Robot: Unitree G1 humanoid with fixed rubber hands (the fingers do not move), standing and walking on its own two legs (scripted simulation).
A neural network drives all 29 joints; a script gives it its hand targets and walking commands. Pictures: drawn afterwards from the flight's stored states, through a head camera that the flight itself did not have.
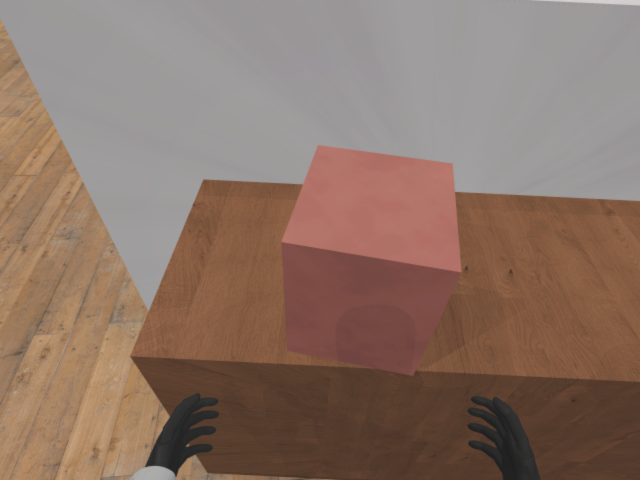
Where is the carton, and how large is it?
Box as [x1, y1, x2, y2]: [281, 145, 460, 375]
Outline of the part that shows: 318,145 281,241 287,350 412,375 460,274 460,260 452,163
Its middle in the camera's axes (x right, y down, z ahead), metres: +0.07 +0.03 +0.58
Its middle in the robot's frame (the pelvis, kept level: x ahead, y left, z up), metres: +0.42 -0.02 +0.04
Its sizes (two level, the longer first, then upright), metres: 0.210 0.200 0.250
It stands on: a pedestal, 0.69 m high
